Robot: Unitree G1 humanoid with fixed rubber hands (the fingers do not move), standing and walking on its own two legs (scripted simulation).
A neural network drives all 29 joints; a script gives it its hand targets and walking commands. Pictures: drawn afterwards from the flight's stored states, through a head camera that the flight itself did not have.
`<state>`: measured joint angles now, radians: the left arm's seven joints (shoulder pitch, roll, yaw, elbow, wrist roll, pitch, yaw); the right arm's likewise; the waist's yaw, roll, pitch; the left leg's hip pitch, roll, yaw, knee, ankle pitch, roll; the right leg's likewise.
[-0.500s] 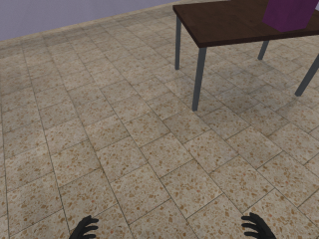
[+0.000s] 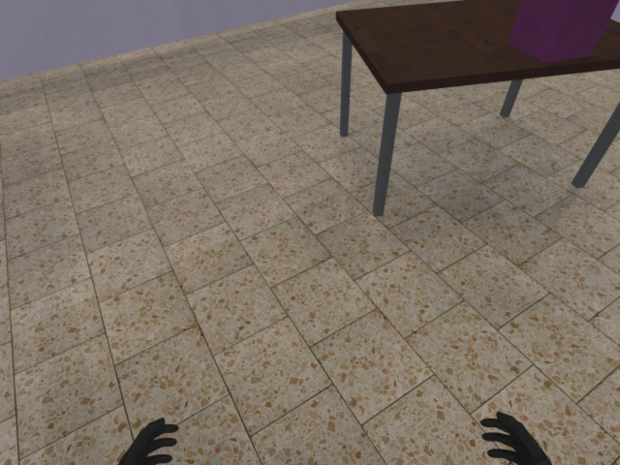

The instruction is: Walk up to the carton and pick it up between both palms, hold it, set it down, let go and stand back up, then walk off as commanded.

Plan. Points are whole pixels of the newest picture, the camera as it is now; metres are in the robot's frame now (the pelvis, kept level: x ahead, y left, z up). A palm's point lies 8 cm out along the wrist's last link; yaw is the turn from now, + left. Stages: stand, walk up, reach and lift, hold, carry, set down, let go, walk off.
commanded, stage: stand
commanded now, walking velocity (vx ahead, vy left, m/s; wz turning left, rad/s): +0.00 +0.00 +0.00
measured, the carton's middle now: (563, 12) +1.54 -0.89 +0.02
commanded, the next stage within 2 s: walk up in 1.30 s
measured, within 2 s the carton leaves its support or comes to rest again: neither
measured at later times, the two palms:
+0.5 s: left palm out of the picture +0.14 +0.26 -0.06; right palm out of the picture +0.14 -0.25 -0.07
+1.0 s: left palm out of the picture +0.13 +0.26 -0.06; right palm out of the picture +0.13 -0.26 -0.07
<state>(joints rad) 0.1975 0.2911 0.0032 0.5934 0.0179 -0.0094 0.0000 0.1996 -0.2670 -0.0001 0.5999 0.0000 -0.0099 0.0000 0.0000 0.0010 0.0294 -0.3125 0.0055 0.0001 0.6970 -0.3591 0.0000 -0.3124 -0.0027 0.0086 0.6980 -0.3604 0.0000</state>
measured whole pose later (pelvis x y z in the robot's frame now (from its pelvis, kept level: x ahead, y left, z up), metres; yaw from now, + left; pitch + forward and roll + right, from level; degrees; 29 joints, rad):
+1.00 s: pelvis -0.02 +0.00 +0.01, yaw +0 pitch -2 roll +0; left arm 0.20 0.31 0.00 0.61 0.01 -0.02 0.00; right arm 0.20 -0.29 0.00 0.60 0.00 -0.02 0.00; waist 0.00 0.00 0.03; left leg -0.31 0.01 0.00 0.63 -0.29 0.00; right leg -0.31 0.00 0.01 0.63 -0.29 0.00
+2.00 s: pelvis +0.06 -0.14 -0.01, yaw -1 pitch -5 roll +0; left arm 0.32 0.43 0.07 0.55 0.05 -0.01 -0.08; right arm 0.30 -0.46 0.00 0.60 0.00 -0.04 -0.04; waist 0.00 0.01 0.03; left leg -0.43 0.04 -0.04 1.21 -0.53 0.02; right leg -0.34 -0.03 -0.05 0.75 -0.33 -0.02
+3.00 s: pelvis +0.40 -0.33 -0.01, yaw +3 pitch -3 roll +2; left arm 0.36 0.46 0.07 0.47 0.03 0.04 -0.06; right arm 0.38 -0.47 0.00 0.60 0.00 -0.04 -0.07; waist 0.00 -0.08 0.04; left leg -0.41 0.01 -0.01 0.74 -0.29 0.01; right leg -0.36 -0.02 -0.03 1.11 -0.53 -0.05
